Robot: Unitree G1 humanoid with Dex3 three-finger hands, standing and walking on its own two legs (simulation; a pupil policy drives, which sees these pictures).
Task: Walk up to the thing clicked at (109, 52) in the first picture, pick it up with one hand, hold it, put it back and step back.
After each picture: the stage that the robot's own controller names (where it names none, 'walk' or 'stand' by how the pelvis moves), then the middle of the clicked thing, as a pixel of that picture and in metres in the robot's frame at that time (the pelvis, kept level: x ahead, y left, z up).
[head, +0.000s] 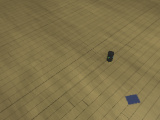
stand; (110, 56) +1.22 -0.32 -0.72
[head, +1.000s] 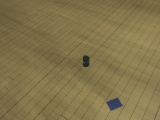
walk; (86, 61) +1.12 +0.05 -0.69
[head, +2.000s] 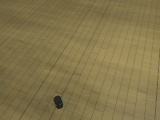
walk; (58, 102) +0.65 +0.25 -0.72
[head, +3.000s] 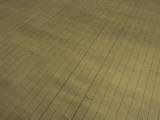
walk; out of the picture +0.43 +0.15 -0.71
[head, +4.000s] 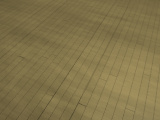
stand; out of the picture +0.38 +0.15 -0.72
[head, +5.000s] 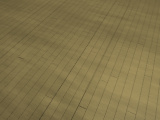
stand; out of the picture +0.34 +0.15 -0.72
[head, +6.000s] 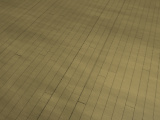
stand; out of the picture +0.34 +0.16 -0.72
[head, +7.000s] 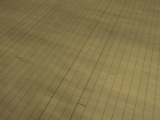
stand; out of the picture +0.35 +0.16 -0.73
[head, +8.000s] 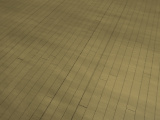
stand; out of the picture +0.35 +0.16 -0.73
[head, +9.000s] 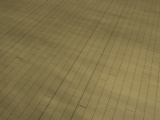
stand; out of the picture +0.34 +0.16 -0.73
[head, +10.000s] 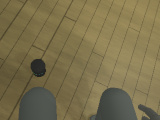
go down; (38, 68) +0.43 +0.17 -0.37
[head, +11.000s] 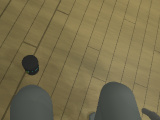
go down; (31, 65) +0.44 +0.19 -0.31
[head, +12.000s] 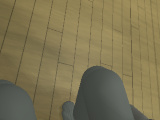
close in; out of the picture +0.43 +0.23 -0.23
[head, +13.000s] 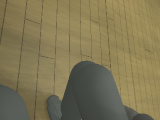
close; out of the picture +0.42 +0.24 -0.22
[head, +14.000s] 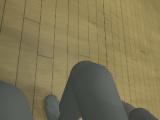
lift; out of the picture +0.39 +0.21 -0.23
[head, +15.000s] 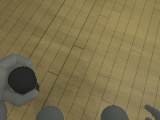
lift; (25, 85) +0.33 +0.18 +0.00
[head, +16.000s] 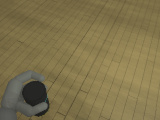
hold; (37, 99) +0.30 +0.16 +0.01
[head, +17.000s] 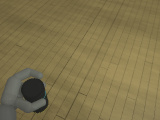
hold; (36, 96) +0.31 +0.16 +0.01
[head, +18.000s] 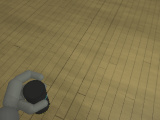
crouch; (37, 98) +0.31 +0.16 +0.01
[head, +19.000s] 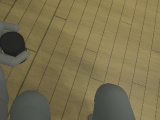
crouch; (15, 49) +0.45 +0.18 -0.07
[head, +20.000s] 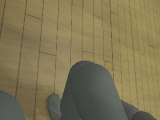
lower; out of the picture +0.44 +0.28 -0.22
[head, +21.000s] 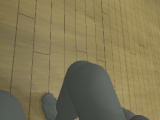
lower; out of the picture +0.43 +0.26 -0.23
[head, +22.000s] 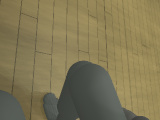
lower; out of the picture +0.44 +0.27 -0.23
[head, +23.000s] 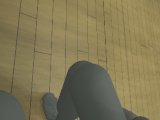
lower; out of the picture +0.44 +0.27 -0.23
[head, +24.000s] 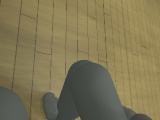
loosen; out of the picture +0.43 +0.24 -0.23
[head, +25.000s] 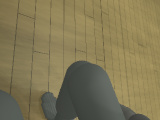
withdraw; out of the picture +0.44 +0.25 -0.24
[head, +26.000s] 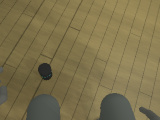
walk; (45, 72) +0.46 +0.17 -0.41
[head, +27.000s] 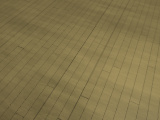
stand; out of the picture +0.39 +0.13 -0.66
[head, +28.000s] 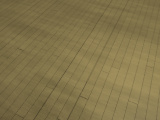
stand; out of the picture +0.40 +0.15 -0.66
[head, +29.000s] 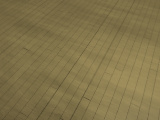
stand; out of the picture +0.40 +0.14 -0.70
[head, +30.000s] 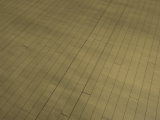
walk; out of the picture +0.41 +0.15 -0.72
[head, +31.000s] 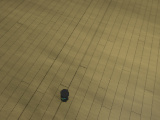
walk; (64, 95) +0.58 +0.08 -0.71
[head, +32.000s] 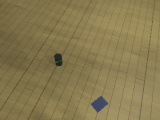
walk; (58, 59) +0.90 +0.23 -0.69
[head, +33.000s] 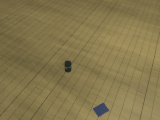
stand; (68, 66) +1.05 +0.14 -0.71
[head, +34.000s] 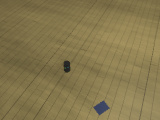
stand; (67, 66) +1.05 +0.16 -0.73
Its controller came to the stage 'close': yes
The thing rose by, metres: 0.72
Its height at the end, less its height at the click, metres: +0.00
